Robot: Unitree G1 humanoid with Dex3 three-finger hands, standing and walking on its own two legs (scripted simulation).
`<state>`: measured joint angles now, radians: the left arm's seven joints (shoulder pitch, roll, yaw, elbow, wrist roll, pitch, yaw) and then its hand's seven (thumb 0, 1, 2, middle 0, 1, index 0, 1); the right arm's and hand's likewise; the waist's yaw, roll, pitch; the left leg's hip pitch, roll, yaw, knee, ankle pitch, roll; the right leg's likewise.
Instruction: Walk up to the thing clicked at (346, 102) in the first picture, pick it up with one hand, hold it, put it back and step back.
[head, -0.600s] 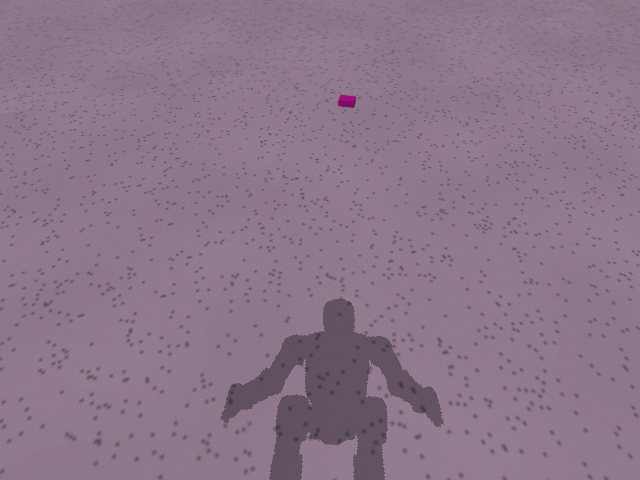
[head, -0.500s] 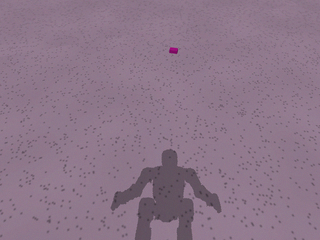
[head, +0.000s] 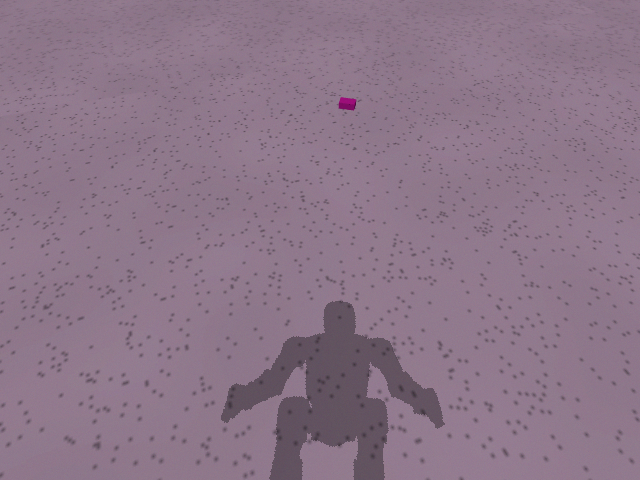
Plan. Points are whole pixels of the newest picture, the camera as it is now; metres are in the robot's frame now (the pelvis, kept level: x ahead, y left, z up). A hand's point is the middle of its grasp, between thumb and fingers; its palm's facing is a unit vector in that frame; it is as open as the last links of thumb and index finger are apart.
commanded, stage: stand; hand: left
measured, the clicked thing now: (347, 103) +2.07 -0.12 -0.76
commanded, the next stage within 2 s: walk up in 0.52 s
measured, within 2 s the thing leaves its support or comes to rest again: neither
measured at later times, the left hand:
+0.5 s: hand out of the picture +0.07 +0.25 -0.16, palm faces -0.02 -0.94 -0.34, open 7.3 cm
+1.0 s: hand (189, 434) +0.20 +0.20 -0.14, palm faces -0.06 -0.92 -0.40, open 7.3 cm
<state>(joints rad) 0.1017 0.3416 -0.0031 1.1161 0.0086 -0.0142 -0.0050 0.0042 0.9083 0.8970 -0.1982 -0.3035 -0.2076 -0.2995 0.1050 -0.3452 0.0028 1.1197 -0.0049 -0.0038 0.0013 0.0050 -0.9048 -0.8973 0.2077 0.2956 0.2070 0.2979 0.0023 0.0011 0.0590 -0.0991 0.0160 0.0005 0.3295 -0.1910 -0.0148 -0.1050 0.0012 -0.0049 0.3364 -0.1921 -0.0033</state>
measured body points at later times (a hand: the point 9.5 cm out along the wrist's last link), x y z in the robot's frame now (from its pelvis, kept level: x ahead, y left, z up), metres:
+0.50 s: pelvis +0.00 +0.00 +0.00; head +0.01 +0.00 +0.45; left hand +0.07 +0.30 -0.13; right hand +0.07 -0.30 -0.13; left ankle -0.01 +0.13 -0.75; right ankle +0.00 -0.12 -0.75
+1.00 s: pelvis +0.13 -0.09 -0.01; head +0.11 -0.10 +0.44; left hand +0.20 +0.25 -0.11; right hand +0.18 -0.43 -0.13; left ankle +0.13 +0.03 -0.69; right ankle +0.10 -0.20 -0.75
